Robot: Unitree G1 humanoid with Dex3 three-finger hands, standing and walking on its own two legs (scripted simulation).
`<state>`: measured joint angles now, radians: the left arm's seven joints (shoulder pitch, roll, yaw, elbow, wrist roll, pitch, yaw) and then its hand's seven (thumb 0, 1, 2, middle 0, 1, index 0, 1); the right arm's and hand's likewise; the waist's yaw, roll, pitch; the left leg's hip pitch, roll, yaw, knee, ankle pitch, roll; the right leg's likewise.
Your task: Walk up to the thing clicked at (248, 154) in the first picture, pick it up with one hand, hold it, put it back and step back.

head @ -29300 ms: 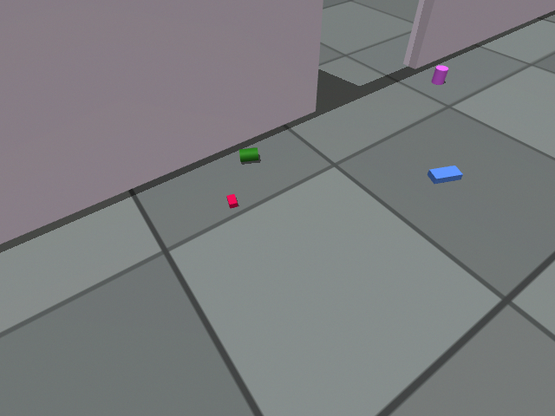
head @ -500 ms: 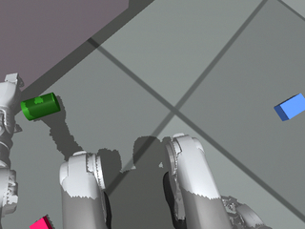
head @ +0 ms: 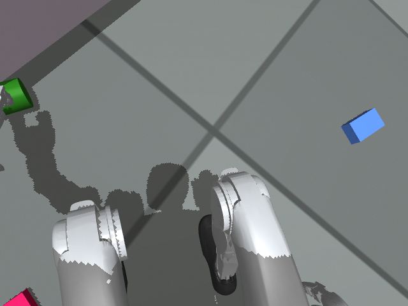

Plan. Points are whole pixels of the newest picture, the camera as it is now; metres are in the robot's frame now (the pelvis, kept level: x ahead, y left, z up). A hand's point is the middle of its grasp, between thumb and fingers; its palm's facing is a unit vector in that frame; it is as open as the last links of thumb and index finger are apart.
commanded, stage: home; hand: left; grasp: from above
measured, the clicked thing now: (1, 99) +0.59 +0.35 -0.29
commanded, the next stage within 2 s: none
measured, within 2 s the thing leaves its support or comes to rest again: neither
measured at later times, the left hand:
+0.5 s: hand out of the picture +0.36 +0.29 +0.01, palm faces -0.35 -0.50 -0.79, open 8.8 cm
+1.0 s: hand out of the picture +0.24 +0.22 +0.22, palm faces +0.06 -0.93 -0.36, open 7.4 cm
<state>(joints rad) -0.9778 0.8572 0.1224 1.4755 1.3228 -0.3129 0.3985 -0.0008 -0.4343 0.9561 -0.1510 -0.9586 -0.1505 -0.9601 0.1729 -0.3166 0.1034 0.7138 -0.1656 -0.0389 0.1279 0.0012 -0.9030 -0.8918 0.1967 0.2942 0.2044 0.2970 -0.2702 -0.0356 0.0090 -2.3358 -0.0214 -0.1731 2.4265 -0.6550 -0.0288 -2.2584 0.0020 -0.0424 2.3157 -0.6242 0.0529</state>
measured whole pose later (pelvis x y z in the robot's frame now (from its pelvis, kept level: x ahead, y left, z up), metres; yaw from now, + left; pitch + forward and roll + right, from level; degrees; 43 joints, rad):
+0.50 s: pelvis +0.01 +0.00 +0.13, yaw +3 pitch +34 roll -6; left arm -0.39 0.53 0.05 0.63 0.66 0.01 0.02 0.00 0.58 0.86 -0.22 -0.38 -0.21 -0.38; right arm 0.14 -0.28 -0.02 0.63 -0.02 0.01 0.09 0.00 -0.91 -0.89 0.20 0.29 0.21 0.30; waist -0.08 0.05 -0.19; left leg -1.97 0.01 -0.10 2.04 -0.68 0.00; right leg -1.92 -0.02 -0.01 1.96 -0.65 0.06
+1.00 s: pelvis +0.04 -0.01 +0.30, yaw +7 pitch +20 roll -3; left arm 0.21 0.29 0.03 0.09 0.07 0.36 0.07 0.01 0.90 0.90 -0.21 -0.31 -0.21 -0.31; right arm 0.17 -0.20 0.04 0.53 0.04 -0.10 -0.09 0.01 -0.91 -0.89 0.20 0.29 0.21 0.30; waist -0.06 0.04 -0.19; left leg -1.22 0.03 -0.09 1.44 -0.57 -0.03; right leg -1.18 -0.02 -0.04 1.38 -0.55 0.03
